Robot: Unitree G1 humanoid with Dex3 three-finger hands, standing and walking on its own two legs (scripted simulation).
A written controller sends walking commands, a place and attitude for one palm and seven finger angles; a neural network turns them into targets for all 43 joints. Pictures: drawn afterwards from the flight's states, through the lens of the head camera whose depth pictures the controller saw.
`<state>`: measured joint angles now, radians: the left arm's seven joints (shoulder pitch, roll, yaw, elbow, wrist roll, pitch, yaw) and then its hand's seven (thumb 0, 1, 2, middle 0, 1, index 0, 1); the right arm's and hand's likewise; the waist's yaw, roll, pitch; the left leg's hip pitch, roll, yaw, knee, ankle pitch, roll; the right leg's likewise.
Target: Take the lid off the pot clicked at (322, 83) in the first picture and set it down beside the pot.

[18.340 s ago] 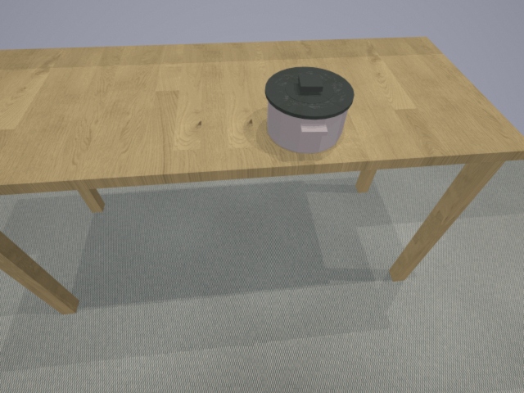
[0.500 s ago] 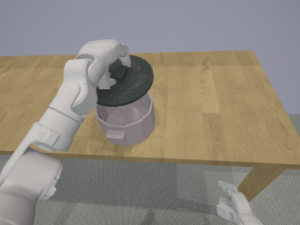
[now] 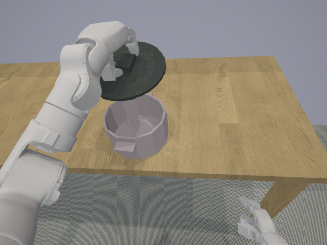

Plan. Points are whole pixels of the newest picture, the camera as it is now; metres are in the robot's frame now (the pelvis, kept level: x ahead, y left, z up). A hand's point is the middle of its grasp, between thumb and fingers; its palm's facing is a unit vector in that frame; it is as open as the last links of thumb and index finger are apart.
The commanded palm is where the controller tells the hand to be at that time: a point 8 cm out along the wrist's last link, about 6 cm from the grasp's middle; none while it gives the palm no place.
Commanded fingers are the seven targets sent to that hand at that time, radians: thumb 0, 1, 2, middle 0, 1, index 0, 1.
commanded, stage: lift the lid straight up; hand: left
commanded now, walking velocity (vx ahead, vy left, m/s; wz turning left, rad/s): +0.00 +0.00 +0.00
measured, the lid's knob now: (123, 62) +0.46 +0.11 +0.24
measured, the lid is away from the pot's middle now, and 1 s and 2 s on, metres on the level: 0.02 0.08 0.21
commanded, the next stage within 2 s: move the lid sideways beside the pot in 0.30 s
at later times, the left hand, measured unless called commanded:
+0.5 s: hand (109, 59) +0.42 +0.13 +0.27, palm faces -0.05 -0.06 -1.00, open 8.5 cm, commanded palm +0.39 +0.15 +0.34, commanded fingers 0.00 0.47 1.23 -1.12 -0.97 -0.85 -0.81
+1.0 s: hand (75, 65) +0.41 +0.20 +0.26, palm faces -0.08 -0.05 -1.00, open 8.5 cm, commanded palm +0.38 +0.20 +0.34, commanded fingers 0.00 0.47 1.23 -1.12 -0.97 -0.85 -0.81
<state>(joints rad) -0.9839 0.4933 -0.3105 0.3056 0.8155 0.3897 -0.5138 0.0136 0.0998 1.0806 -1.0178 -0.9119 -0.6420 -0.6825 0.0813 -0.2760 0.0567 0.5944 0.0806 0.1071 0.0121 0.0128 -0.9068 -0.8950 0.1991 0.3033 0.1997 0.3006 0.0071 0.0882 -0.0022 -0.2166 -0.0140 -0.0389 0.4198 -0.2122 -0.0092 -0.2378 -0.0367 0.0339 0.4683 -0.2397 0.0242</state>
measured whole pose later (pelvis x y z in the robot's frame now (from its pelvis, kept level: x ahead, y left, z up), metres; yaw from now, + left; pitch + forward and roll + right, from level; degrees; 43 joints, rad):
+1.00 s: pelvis -0.01 +0.00 +0.00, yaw +0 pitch +1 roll +0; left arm -0.97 0.63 -0.24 0.31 0.84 0.38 -0.58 0.01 0.10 1.08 -1.03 -0.92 -0.64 -0.68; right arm 0.09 -0.29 0.06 0.58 0.10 0.11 -0.01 0.01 -0.91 -0.89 0.20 0.30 0.20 0.30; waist 0.02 0.07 0.01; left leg -0.24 -0.02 -0.05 0.44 -0.21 0.00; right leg -0.25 -0.04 0.03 0.46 -0.22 0.03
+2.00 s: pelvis +0.00 +0.02 +0.00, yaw +1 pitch +3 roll -1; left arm -0.96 0.83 -0.06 0.48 0.87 0.22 -0.61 0.01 0.11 1.08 -1.03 -0.92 -0.64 -0.68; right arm 0.13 -0.30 0.05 0.57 0.11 0.18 -0.01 0.01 -0.91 -0.89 0.20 0.30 0.20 0.30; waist -0.01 0.06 0.03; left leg -0.28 -0.02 -0.06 0.45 -0.21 0.01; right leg -0.25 -0.04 0.01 0.40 -0.20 0.04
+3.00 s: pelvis +0.00 +0.01 +0.00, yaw +2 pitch +3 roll -1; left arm -0.92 0.85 -0.03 0.57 0.89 0.20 -0.60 0.01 0.12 1.08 -1.04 -0.92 -0.63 -0.68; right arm 0.17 -0.31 0.04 0.58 0.11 0.18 -0.02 0.01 -0.91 -0.89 0.20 0.30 0.20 0.30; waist -0.03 0.06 0.04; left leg -0.29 -0.01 -0.07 0.46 -0.22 0.00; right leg -0.24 -0.03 -0.01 0.39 -0.20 0.03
